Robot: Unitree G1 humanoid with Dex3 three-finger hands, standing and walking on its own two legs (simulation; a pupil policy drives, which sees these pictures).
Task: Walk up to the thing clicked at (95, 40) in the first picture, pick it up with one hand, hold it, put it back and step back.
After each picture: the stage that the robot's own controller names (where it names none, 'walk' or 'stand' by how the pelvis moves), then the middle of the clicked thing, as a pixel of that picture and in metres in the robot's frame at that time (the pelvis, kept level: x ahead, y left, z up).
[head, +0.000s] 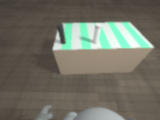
stand; (96, 34) +0.96 -0.05 -0.05
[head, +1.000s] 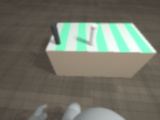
rise first; (92, 35) +0.88 +0.03 -0.03
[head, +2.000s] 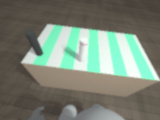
walk; (82, 50) +0.58 +0.09 -0.03
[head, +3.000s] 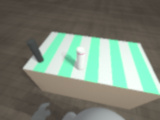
stand; (80, 59) +0.52 +0.11 -0.05
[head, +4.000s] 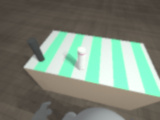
stand; (81, 59) +0.51 +0.10 -0.05
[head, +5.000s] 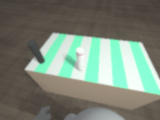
stand; (80, 60) +0.52 +0.11 -0.05
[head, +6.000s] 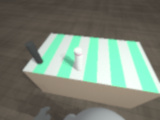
stand; (78, 60) +0.52 +0.13 -0.05
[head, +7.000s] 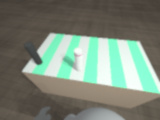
rise first; (78, 60) +0.51 +0.13 -0.05
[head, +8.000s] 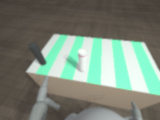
rise first; (82, 61) +0.50 +0.11 -0.05
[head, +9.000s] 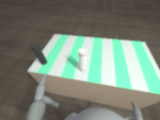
go down; (82, 60) +0.51 +0.11 -0.05
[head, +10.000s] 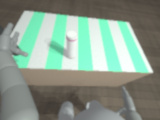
go down; (71, 46) +0.53 +0.10 +0.00
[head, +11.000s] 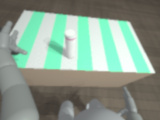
go down; (70, 46) +0.53 +0.11 +0.02
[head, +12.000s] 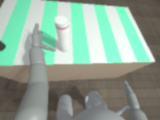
close in; (63, 37) +0.54 +0.12 +0.06
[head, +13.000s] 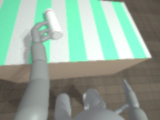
close; (53, 23) +0.72 +0.16 -0.02
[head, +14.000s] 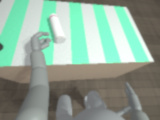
lift; (56, 28) +0.71 +0.17 -0.03
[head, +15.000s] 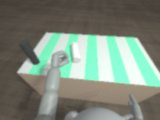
lift; (75, 52) +0.68 +0.16 -0.09
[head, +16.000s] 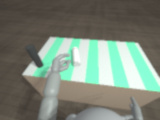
close; (75, 56) +0.67 +0.17 -0.12
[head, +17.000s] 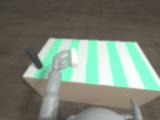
stand; (73, 57) +0.67 +0.20 -0.13
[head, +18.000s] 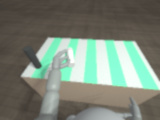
stand; (70, 56) +0.66 +0.23 -0.13
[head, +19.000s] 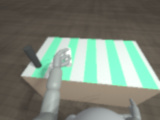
stand; (68, 56) +0.66 +0.25 -0.13
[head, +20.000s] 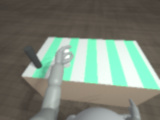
stand; (66, 57) +0.65 +0.27 -0.13
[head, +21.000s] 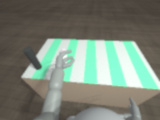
stand; (63, 58) +0.64 +0.30 -0.13
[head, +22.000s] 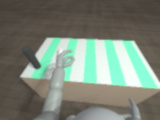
stand; (61, 57) +0.64 +0.32 -0.13
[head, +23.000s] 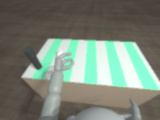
stand; (59, 59) +0.63 +0.35 -0.13
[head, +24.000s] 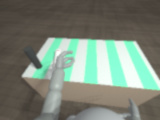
stand; (57, 58) +0.62 +0.37 -0.13
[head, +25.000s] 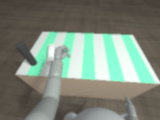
crouch; (51, 54) +0.62 +0.40 -0.13
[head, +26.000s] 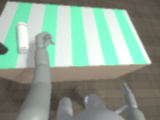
lower; (23, 37) +0.63 +0.42 -0.07
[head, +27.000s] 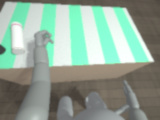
lower; (17, 37) +0.63 +0.45 -0.04
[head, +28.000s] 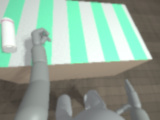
lower; (8, 34) +0.63 +0.47 -0.03
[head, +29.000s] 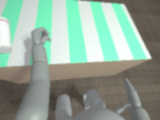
lower; (3, 34) +0.62 +0.49 -0.03
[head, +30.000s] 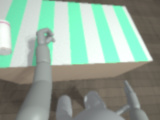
loosen; (4, 36) +0.61 +0.50 -0.03
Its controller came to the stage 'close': yes
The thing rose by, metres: 0.00
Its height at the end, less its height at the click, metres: -0.09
